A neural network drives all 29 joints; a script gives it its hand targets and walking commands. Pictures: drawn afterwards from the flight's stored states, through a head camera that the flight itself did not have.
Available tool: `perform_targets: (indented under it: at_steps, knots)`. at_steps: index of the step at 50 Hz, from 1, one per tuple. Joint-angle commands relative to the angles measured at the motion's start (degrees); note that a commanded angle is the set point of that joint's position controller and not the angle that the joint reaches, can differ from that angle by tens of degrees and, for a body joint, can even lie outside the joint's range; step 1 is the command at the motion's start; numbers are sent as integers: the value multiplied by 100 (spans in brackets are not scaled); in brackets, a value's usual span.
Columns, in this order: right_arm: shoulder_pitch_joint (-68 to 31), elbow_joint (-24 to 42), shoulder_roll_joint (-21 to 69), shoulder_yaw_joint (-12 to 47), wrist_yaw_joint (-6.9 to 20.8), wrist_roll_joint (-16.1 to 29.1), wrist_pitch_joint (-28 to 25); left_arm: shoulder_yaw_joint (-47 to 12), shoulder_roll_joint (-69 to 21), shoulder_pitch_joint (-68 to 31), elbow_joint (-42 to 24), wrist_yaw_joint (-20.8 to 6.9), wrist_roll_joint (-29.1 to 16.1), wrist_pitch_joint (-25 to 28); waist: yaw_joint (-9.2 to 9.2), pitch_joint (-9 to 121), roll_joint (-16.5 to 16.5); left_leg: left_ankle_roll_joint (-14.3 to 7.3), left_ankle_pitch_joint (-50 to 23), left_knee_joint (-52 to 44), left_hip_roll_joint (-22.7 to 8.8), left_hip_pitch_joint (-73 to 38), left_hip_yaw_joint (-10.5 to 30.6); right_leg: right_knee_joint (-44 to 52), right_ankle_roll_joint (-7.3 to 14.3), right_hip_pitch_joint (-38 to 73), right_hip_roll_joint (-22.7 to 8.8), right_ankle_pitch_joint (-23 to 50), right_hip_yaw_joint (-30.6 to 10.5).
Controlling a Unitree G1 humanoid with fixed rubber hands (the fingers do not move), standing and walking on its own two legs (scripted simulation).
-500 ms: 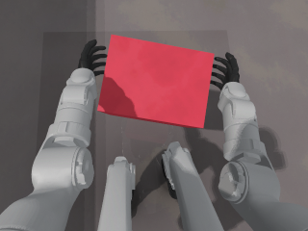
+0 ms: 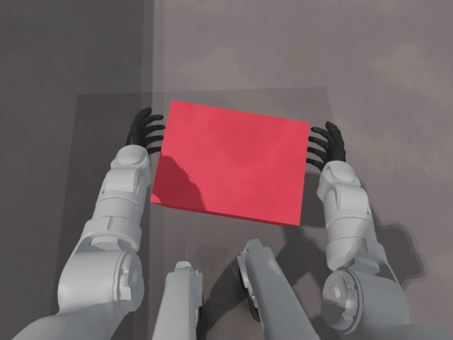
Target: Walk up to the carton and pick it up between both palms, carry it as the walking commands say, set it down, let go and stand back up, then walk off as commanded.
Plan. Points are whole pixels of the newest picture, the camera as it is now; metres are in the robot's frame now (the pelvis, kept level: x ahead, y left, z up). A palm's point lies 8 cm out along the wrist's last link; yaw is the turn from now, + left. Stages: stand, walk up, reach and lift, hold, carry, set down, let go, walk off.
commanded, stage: reach and lift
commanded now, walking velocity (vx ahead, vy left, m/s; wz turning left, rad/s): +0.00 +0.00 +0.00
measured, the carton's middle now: (230, 169) +0.43 -0.07 -0.15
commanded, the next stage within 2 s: none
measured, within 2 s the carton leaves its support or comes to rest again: neither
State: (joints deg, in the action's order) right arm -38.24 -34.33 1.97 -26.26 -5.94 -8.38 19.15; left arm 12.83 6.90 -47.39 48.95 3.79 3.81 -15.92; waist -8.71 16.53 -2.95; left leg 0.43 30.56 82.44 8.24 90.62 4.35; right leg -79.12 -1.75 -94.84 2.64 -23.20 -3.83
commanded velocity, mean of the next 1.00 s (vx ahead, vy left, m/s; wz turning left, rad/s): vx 0.00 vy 0.00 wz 0.00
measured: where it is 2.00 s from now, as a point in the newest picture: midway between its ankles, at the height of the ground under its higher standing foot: (224, 315)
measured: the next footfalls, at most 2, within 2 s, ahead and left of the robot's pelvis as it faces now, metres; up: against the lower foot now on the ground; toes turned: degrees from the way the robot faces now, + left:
none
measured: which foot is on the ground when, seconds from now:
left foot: down 0.00-1.00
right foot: down 0.00-1.00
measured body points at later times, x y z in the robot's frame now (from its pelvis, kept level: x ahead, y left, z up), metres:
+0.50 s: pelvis +0.02 +0.00 +0.07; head +0.17 -0.01 +0.50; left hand +0.46 +0.11 +0.02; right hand +0.37 -0.25 +0.02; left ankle +0.05 +0.11 -0.56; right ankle +0.10 -0.13 -0.56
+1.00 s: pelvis +0.05 +0.00 +0.14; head +0.13 +0.00 +0.59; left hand +0.44 +0.12 +0.10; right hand +0.34 -0.24 +0.11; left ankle +0.05 +0.11 -0.56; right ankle +0.10 -0.13 -0.56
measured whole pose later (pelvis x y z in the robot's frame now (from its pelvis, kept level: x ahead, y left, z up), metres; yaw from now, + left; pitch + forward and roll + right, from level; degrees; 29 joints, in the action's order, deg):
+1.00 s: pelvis +0.05 +0.00 +0.14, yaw +0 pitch +20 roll -1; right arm -19.4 -26.1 7.4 -27.0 0.9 -12.5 20.8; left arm 13.6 1.9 -28.2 40.9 -0.6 8.0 -17.5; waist -8.8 10.6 -2.4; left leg -0.8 20.5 44.3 5.4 42.9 7.7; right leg -40.7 -0.9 -45.9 2.2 -14.3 -3.6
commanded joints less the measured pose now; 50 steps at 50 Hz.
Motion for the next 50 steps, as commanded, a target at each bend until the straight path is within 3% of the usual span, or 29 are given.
perform_targets:
  at_steps: [1, 3, 4, 5, 6, 8, 9, 10, 12, 13, 16, 20, 22, 23, 25, 26, 27, 28, 30, 32, 34, 38, 40, 41, 42, 43, 44, 49, 50]
  knots:
    - [-3210, 131, 4448, 3035, 2149, 807, -90, -2023, -5817, -3218, -625, -1823, -626, 281, -210, 4415, -400, -10, -1124, -1274, 147, -1473, -336, 702, 128, 3932, 288, 1881, 481]
    - [-3159, 203, 4487, 3077, 2138, 819, -89, -2132, -5906, -3099, -719, -1839, -660, 303, -164, 4378, -241, -32, -1272, -1431, 132, -1841, -277, 830, 101, 4056, 313, 1872, 559]
    - [-3210, 215, 4568, 3157, 2148, 863, -94, -2147, -5939, -3128, -721, -1853, -660, 308, -136, 4413, -367, -41, -1085, -1522, 134, -1871, -283, 862, 97, 4197, 309, 1713, 530]
    - [-3133, 235, 4588, 3152, 2141, 833, -74, -2103, -5912, -3030, -687, -1872, -634, 297, -191, 4243, -168, -71, -1035, -1646, 91, -1780, -207, 969, 95, 4297, 302, 1735, 508]
    - [-3219, 280, 4636, 3144, 2145, 879, -75, -2017, -5865, -3023, -598, -1885, -545, 265, -45, 4201, -390, -68, -987, -1647, 129, -1760, -332, 1070, 115, 4392, 254, 1756, 359]
    - [-3028, 147, 4637, 3130, 2123, 738, -40, -2032, -5877, -2900, -556, -1937, -504, 275, -142, 4204, -161, -50, -865, -1772, 113, -1735, -345, 1206, 77, 4771, 278, 1682, 368]
    - [-3016, 217, 4702, 3182, 2139, 796, -15, -1974, -5846, -2754, -577, -1968, -513, 249, -31, 4091, -144, -95, -929, -1822, 134, -1754, -301, 1280, 89, 4745, 230, 1707, 355]
    - [-2974, 1, 4701, 3057, 2140, 689, 8, -1847, -5781, -2726, -449, -1982, -423, 259, -171, 3865, 46, -102, -924, -1865, 98, -1724, -311, 1378, 70, 4675, 255, 1670, 360]
    - [-2857, 128, 4812, 3159, 2134, 687, 17, -1923, -5803, -2641, -474, -2034, -434, 242, -11, 3912, 114, -117, -994, -2033, 103, -1992, -264, 1495, 65, 4909, 257, 1664, 377]
    - [-2886, 144, 4848, 3120, 2154, 679, -1, -1961, -5958, -2703, -440, -2053, -426, 242, -94, 4003, -66, -94, -979, -2057, 80, -2083, -272, 1555, 82, 4908, 244, 1702, 327]
    - [-2955, 314, 4784, 3143, 2199, 663, 5, -2012, -5976, -2754, -655, -2100, -470, 243, -117, 3971, -119, -103, -957, -2264, 19, -2306, -227, 1684, 99, 5069, 233, 1635, 356]
    - [-2494, 54, 4750, 2930, 2198, 516, 76, -1966, -5923, -2490, -649, -2141, -425, 235, -229, 3628, 9, -105, -1007, -2539, -69, -2655, -162, 1947, 110, 5321, 257, 1659, 376]
    - [-2373, 206, 4795, 3040, 2247, 633, 61, -1973, -5919, -2234, -681, -2130, -371, 172, -94, 3542, -290, -72, -1264, -2670, -36, -2744, -166, 2132, 160, 5487, 195, 1950, 318]
    - [-2255, 159, 4929, 3125, 2264, 620, 53, -2090, -5945, -2114, -845, -2120, -405, 230, -119, 3611, -99, -64, -1607, -2774, -88, -2900, -134, 2121, 153, 5608, 227, 2252, 336]
    - [-1836, 247, 4980, 3180, 2277, 646, 15, -2248, -6101, -1862, -906, -2111, -421, 231, -182, 3999, -272, 5, -1977, -2778, -62, -3166, -128, 2212, 161, 5992, 179, 2740, 258]
    - [-1790, 327, 4969, 3272, 2292, 705, -18, -2257, -6026, -1645, -872, -2100, -405, 212, -62, 3701, -225, -19, -2117, -2908, -86, -3261, -22, 2262, 171, 5983, 179, 2801, 275]
    - [-1807, 444, 4818, 3214, 2294, 681, -26, -2242, -6065, -1420, -855, -2103, -362, 220, -150, 3563, -241, -27, -2201, -2971, -97, -3299, -38, 2375, 163, 6067, 186, 2894, 242]
    - [-1513, 442, 4933, 3350, 2290, 759, -29, -2346, -6129, -1229, -1007, -2086, -393, 228, -81, 3850, -384, 10, -2478, -3057, -85, -3564, -47, 2441, 156, 6363, 171, 3168, 223]
    - [-1487, 442, 4826, 3343, 2285, 697, -104, -2393, -6040, -1219, -1063, -2036, -408, 295, -63, 3432, -240, 9, -2632, -3236, -175, -3701, 50, 2551, 174, 6304, 193, 3173, 268]
    - [-1277, 483, 4723, 3236, 2304, 644, -102, -2421, -6041, -1031, -1118, -2021, -348, 284, -156, 3294, -405, 23, -2480, -3445, -189, -3971, 53, 2735, 188, 6343, 216, 2974, 294]
    - [-1145, 488, 4749, 3317, 2306, 629, -117, -2413, -5992, -934, -1201, -1986, -334, 295, -39, 3031, -296, 40, -2479, -3564, -177, -3929, 10, 2923, 205, 6608, 191, 3087, 207]
    - [-1148, 568, 4647, 3293, 2324, 633, -73, -2453, -5961, -941, -1258, -2032, -339, 257, -67, 2691, -407, 25, -2248, -3863, -224, -4272, 59, 3266, 240, 6882, 122, 2755, 221]
    - [-1072, 659, 4672, 3300, 2305, 605, -27, -2440, -5951, -823, -1218, -2043, -283, 200, -21, 2541, -286, -4, -2239, -4054, -239, -4410, 82, 3448, 222, 7136, 109, 2810, 188]
    - [-1059, 606, 4700, 3247, 2304, 526, 27, -2406, -5820, -860, -1236, -2062, -278, 202, -102, 2499, -47, -11, -2080, -4103, -254, -4484, 94, 3483, 182, 7150, 148, 2675, 206]
    - [-971, 558, 4753, 3273, 2299, 581, 56, -2452, -5866, -901, -1257, -2083, -282, 182, -61, 2284, -222, -24, -2021, -4186, -243, -4464, 109, 3552, 229, 7223, 124, 2598, 227]
    - [-941, 689, 4743, 3284, 2294, 580, 87, -2558, -5972, -856, -1317, -2097, -385, 171, -161, 2432, -2, -43, -2082, -4270, -294, -4890, 158, 3653, 206, 7355, 139, 2567, 261]
    - [-944, 598, 4687, 3156, 2297, 461, 117, -2386, -5967, -876, -1270, -2095, -263, 121, -155, 2276, -207, 4, -1948, -4301, -278, -4734, 134, 3762, 234, 7329, 110, 2438, 276]
    - [-787, 702, 4815, 3211, 2328, 426, 214, -2413, -6029, -461, -1120, -2101, -240, -46, -60, 2258, -50, 19, -2509, -4702, -344, -5374, 193, 4042, 212, 7914, 102, 2856, 276]
    - [-645, 727, 4763, 3210, 2322, 460, 257, -2451, -6088, -379, -1143, -2122, -283, -74, -157, 2217, -119, -6, -2579, -4742, -365, -5536, 217, 4039, 199, 7870, 100, 2924, 294]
